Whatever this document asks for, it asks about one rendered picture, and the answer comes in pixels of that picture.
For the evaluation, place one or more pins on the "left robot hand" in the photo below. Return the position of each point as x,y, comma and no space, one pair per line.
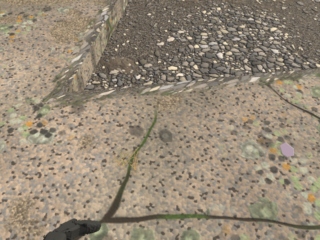
72,229

